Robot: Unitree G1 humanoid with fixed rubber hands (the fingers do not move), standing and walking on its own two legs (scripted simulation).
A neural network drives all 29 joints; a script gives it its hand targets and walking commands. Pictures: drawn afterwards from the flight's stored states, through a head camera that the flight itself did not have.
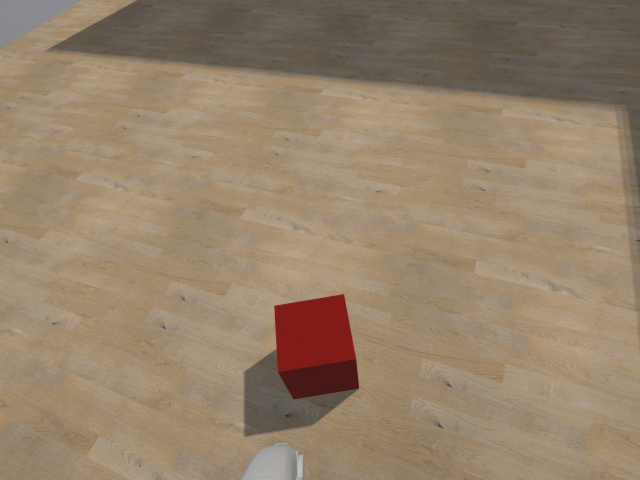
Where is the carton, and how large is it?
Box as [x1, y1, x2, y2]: [274, 294, 358, 398]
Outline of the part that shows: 343,294 274,306 278,372 293,398 358,388 356,362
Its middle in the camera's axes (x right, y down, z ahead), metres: -0.01 +0.33 +1.18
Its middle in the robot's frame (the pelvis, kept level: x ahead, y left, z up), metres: +0.55 +0.11 -0.66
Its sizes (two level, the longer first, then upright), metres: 0.210 0.200 0.250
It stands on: the floor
